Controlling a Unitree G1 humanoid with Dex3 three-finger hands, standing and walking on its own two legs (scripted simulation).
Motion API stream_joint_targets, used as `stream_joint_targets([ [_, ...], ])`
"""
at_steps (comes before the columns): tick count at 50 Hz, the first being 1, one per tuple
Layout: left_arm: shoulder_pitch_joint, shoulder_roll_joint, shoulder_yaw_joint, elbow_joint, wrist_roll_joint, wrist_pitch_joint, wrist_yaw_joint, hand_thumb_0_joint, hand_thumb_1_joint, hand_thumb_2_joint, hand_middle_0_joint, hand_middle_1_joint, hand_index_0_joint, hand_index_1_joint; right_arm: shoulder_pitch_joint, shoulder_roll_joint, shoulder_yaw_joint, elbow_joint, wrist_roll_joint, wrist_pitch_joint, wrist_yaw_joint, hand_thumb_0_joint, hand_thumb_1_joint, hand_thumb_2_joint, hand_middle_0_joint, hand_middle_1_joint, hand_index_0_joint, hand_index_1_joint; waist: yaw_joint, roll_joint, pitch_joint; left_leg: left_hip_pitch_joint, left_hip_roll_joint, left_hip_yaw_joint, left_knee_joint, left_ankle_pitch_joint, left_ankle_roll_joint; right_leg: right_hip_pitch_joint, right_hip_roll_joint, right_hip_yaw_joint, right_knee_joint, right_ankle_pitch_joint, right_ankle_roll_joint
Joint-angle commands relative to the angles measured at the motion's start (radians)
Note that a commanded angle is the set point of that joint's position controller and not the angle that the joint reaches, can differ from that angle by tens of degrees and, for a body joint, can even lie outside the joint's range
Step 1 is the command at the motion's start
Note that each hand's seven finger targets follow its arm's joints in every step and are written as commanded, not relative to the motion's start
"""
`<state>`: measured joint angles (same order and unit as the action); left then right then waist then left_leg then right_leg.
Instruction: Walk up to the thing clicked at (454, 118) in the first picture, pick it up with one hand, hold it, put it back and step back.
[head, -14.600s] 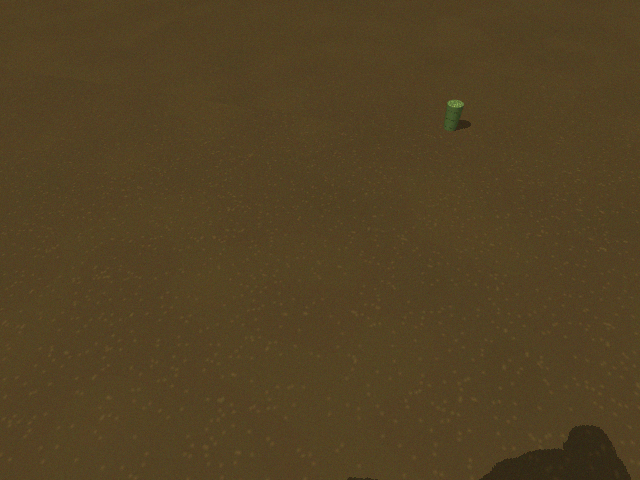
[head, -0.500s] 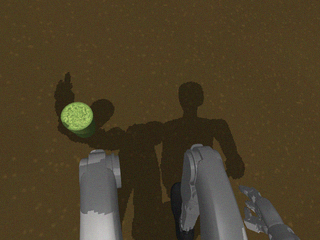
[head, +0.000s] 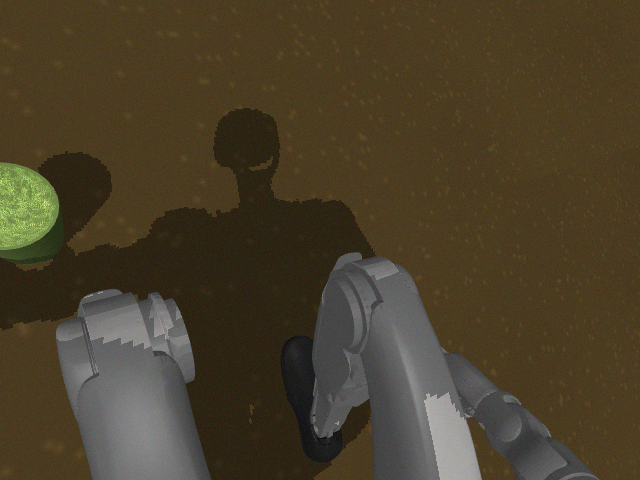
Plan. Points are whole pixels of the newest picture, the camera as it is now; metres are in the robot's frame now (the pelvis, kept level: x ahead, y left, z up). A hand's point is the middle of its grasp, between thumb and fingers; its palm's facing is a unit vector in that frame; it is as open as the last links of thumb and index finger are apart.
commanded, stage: close in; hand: left
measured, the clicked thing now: (19, 224) +0.42 +0.28 -0.22
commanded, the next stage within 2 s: rest palm in 0.48 s
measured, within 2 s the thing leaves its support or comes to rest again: leaves its support in 1.56 s
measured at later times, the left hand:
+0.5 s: hand out of the picture +0.40 +0.29 -0.18, palm faces +0.22 -0.97 +0.03, open 17.4 cm
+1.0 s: hand (15, 223) +0.42 +0.28 -0.20, palm faces +0.28 -0.96 +0.01, open 13.5 cm
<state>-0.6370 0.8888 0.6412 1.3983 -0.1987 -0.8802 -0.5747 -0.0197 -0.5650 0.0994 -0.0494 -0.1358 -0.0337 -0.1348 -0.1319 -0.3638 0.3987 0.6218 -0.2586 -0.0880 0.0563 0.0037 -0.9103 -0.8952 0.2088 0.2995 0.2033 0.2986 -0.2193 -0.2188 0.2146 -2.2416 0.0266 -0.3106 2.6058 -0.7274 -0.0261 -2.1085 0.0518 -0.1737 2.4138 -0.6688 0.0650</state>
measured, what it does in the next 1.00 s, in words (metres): stands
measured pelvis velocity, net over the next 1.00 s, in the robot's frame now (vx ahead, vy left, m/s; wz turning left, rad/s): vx -0.01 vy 0.01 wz -0.07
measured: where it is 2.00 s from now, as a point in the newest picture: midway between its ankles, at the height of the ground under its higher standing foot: (238, 452)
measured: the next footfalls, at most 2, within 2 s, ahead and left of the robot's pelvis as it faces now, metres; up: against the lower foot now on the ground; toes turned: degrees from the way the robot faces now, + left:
none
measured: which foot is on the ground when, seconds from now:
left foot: down 0.00-1.00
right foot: down 0.00-1.00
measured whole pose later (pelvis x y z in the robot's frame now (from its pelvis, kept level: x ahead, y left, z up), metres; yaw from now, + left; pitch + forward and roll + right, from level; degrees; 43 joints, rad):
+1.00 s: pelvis -0.01 +0.01 -0.01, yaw -4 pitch +10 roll -19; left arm -0.64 0.87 0.50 1.50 -0.10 -1.15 -0.08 -0.01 -0.09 0.36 -0.30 -0.30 -0.29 -0.30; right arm -0.19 -0.37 0.56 0.54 -0.38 0.00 0.13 0.00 -0.89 -0.89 0.21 0.30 0.20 0.30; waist -0.25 -0.31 0.32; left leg -2.20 0.02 -0.43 2.69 -0.72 -0.02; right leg -2.03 0.10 -0.25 2.40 -0.62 0.09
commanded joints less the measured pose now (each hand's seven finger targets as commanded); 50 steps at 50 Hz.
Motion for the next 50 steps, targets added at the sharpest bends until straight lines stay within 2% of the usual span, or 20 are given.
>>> stream_joint_targets([
  [1,-0.174,0.224,0.006,-0.082,-0.024,-0.125,0.072,0.0,-0.611,0.029,-0.058,-0.117,-0.068,-0.104,0.044,-0.347,-0.062,-0.044,-0.019,0.015,-0.008,0.0,-0.922,-0.9,0.199,0.3,0.199,0.3,-0.074,0.477,-0.616,0.47,0.055,0.082,-0.275,0.247,0.003,0.307,0.035,-0.122,-0.17,0.23,-0.074],
  [3,-0.176,0.257,0.036,-0.091,-0.021,-0.166,0.116,0.0,-0.611,0.028,-0.061,-0.122,-0.073,-0.106,0.024,-0.356,-0.047,-0.054,-0.032,0.024,-0.002,0.0,-0.921,-0.9,0.199,0.3,0.199,0.3,-0.063,0.493,-0.61,0.468,0.056,0.075,-0.272,0.233,0.0,0.317,0.04,-0.134,-0.16,0.222,-0.074],
  [6,-0.175,0.281,0.05,-0.09,0.006,-0.21,0.182,0.0,-0.579,0.044,-0.051,-0.111,-0.064,-0.094,0.001,-0.364,-0.024,-0.065,-0.048,0.037,0.005,0.0,-0.914,-0.898,0.2,0.3,0.2,0.3,-0.059,0.536,-0.566,0.469,0.058,0.07,-0.278,0.213,-0.008,0.31,0.043,-0.145,-0.154,0.206,-0.074],
  [7,-0.165,0.304,0.069,-0.105,0.015,-0.218,0.203,0.0,-0.575,0.041,-0.057,-0.114,-0.069,-0.096,-0.002,-0.366,-0.025,-0.07,-0.051,0.039,0.006,0.0,-0.914,-0.898,0.199,0.3,0.199,0.3,-0.044,0.541,-0.553,0.46,0.059,0.076,-0.28,0.19,-0.007,0.308,0.046,-0.144,-0.161,0.193,-0.076],
  [10,-0.125,0.317,0.084,-0.088,0.044,-0.233,0.252,0.0,-0.537,0.05,-0.049,-0.099,-0.06,-0.082,-0.008,-0.38,-0.023,-0.078,-0.064,0.051,0.01,0.0,-0.913,-0.898,0.2,0.299,0.199,0.299,-0.054,0.566,-0.516,0.443,0.06,0.077,-0.289,0.152,-0.01,0.319,0.049,-0.155,-0.162,0.179,-0.075],
  [13,-0.116,0.234,0.03,-0.066,0.052,-0.23,0.277,0.0,-0.494,0.054,-0.044,-0.089,-0.053,-0.073,-0.002,-0.381,-0.018,-0.081,-0.078,0.06,0.019,0.0,-0.917,-0.9,0.199,0.299,0.199,0.299,-0.085,0.562,-0.489,0.445,0.062,0.059,-0.296,0.149,-0.014,0.306,0.051,-0.172,-0.159,0.189,-0.073],
  [14,-0.12,0.177,-0.021,-0.06,0.05,-0.228,0.277,0.0,-0.494,0.059,-0.041,-0.091,-0.051,-0.075,-0.012,-0.379,-0.021,-0.088,-0.081,0.061,0.021,0.0,-0.915,-0.9,0.199,0.299,0.199,0.299,-0.105,0.54,-0.477,0.435,0.063,0.056,-0.291,0.139,-0.011,0.288,0.051,-0.174,-0.165,0.189,-0.071],
  [15,-0.136,0.16,-0.048,-0.07,0.049,-0.228,0.279,0.0,-0.494,0.052,-0.043,-0.089,-0.054,-0.072,-0.015,-0.386,-0.024,-0.088,-0.08,0.06,0.022,0.0,-0.916,-0.899,0.199,0.299,0.199,0.299,-0.12,0.53,-0.456,0.427,0.061,0.047,-0.297,0.115,-0.01,0.268,0.05,-0.182,-0.165,0.176,-0.069],
  [16,-0.163,0.125,-0.103,-0.073,0.055,-0.225,0.283,0.0,-0.491,0.06,-0.037,-0.089,-0.05,-0.071,-0.025,-0.388,-0.023,-0.093,-0.08,0.058,0.023,0.0,-0.91,-0.898,0.199,0.299,0.199,0.299,-0.142,0.516,-0.431,0.414,0.06,0.041,-0.298,0.087,-0.006,0.25,0.048,-0.186,-0.168,0.164,-0.066],
  [18,-0.164,0.106,-0.135,-0.079,0.047,-0.23,0.295,0.0,-0.475,0.062,-0.031,-0.086,-0.045,-0.066,-0.026,-0.39,-0.025,-0.092,-0.084,0.056,0.028,0.0,-0.912,-0.899,0.199,0.3,0.199,0.3,-0.149,0.478,-0.427,0.392,0.055,0.034,-0.286,0.062,0.002,0.246,0.05,-0.187,-0.173,0.152,-0.061],
  [21,-0.197,0.08,-0.148,-0.083,0.024,-0.251,0.324,0.0,-0.49,0.067,-0.027,-0.086,-0.045,-0.064,-0.013,-0.396,-0.023,-0.091,-0.086,0.056,0.037,0.0,-0.909,-0.898,0.199,0.3,0.199,0.3,-0.163,0.43,-0.435,0.395,0.051,0.007,-0.28,0.048,0.004,0.249,0.055,-0.194,-0.17,0.146,-0.055],
  [24,-0.204,0.111,-0.114,-0.062,0.018,-0.279,0.364,0.0,-0.49,0.076,-0.028,-0.084,-0.044,-0.065,-0.015,-0.395,-0.011,-0.089,-0.091,0.059,0.041,0.0,-0.904,-0.898,0.199,0.3,0.199,0.3,-0.144,0.426,-0.431,0.4,0.052,-0.007,-0.282,0.046,0.001,0.256,0.057,-0.194,-0.167,0.147,-0.056],
  [28,-0.184,0.165,-0.094,-0.022,0.068,-0.308,0.422,0.0,-0.446,0.126,-0.025,-0.087,-0.033,-0.076,-0.029,-0.39,0.005,-0.093,-0.107,0.077,0.044,0.0,-0.9,-0.9,0.199,0.3,0.199,0.3,-0.124,0.489,-0.383,0.406,0.061,-0.012,-0.301,0.061,-0.01,0.251,0.057,-0.194,-0.15,0.147,-0.063],
  [30,-0.166,0.187,-0.08,-0.019,0.087,-0.317,0.442,0.0,-0.339,0.147,-0.066,-0.061,-0.056,-0.065,-0.036,-0.388,0.01,-0.101,-0.114,0.087,0.044,0.0,-0.891,-0.901,0.199,0.3,0.199,0.3,-0.115,0.522,-0.369,0.411,0.064,-0.003,-0.304,0.073,-0.014,0.262,0.059,-0.192,-0.15,0.154,-0.066],
  [33,-0.144,0.176,-0.091,-0.015,0.114,-0.324,0.46,0.0,-0.261,0.181,-0.062,-0.063,-0.047,-0.07,-0.04,-0.388,0.011,-0.104,-0.124,0.101,0.046,0.0,-0.888,-0.902,0.199,0.3,0.199,0.3,-0.124,0.546,-0.365,0.435,0.07,-0.008,-0.314,0.104,-0.019,0.266,0.06,-0.197,-0.143,0.176,-0.067],
  [37,-0.162,0.132,-0.123,-0.036,0.097,-0.328,0.464,0.0,-0.117,0.295,-0.248,-0.237,-0.237,-0.24,-0.04,-0.389,0.017,-0.104,-0.128,0.104,0.05,0.0,-0.887,-0.898,0.199,0.299,0.199,0.299,-0.155,0.512,-0.408,0.443,0.066,-0.012,-0.287,0.131,-0.011,0.294,0.065,-0.199,-0.149,0.214,-0.06],
  [38,-0.179,0.12,-0.127,-0.047,0.088,-0.33,0.465,0.0,-0.115,0.311,-0.269,-0.258,-0.259,-0.26,-0.037,-0.392,0.016,-0.103,-0.127,0.103,0.05,0.0,-0.889,-0.898,0.199,0.299,0.199,0.299,-0.171,0.5,-0.419,0.455,0.066,-0.021,-0.285,0.141,-0.011,0.292,0.064,-0.206,-0.149,0.224,-0.057],
  [40,-0.2,0.134,-0.13,-0.062,0.078,-0.334,0.472,0.0,-0.078,0.332,-0.28,-0.276,-0.272,-0.277,-0.03,-0.393,0.018,-0.093,-0.126,0.101,0.052,0.0,-0.885,-0.897,0.199,0.299,0.199,0.299,-0.168,0.497,-0.433,0.45,0.064,-0.018,-0.273,0.137,-0.007,0.301,0.068,-0.201,-0.154,0.226,-0.056],
  [42,-0.218,0.118,-0.145,-0.052,0.078,-0.334,0.476,0.0,-0.031,0.375,-0.319,-0.317,-0.312,-0.316,-0.023,-0.393,0.02,-0.085,-0.127,0.099,0.052,0.0,-0.883,-0.896,0.2,0.299,0.199,0.299,-0.188,0.488,-0.447,0.461,0.064,-0.024,-0.268,0.147,-0.008,0.305,0.069,-0.207,-0.155,0.236,-0.054],
  [50,-0.222,0.174,-0.119,-0.025,0.102,-0.333,0.518,0.0,0.109,0.545,-0.462,-0.481,-0.457,-0.481,-0.033,-0.383,0.032,-0.09,-0.129,0.12,0.051,0.0,-0.873,-0.894,0.2,0.299,0.199,0.299,-0.16,0.51,-0.407,0.434,0.069,-0.014,-0.278,0.134,-0.011,0.306,0.071,-0.202,-0.16,0.218,-0.06],
])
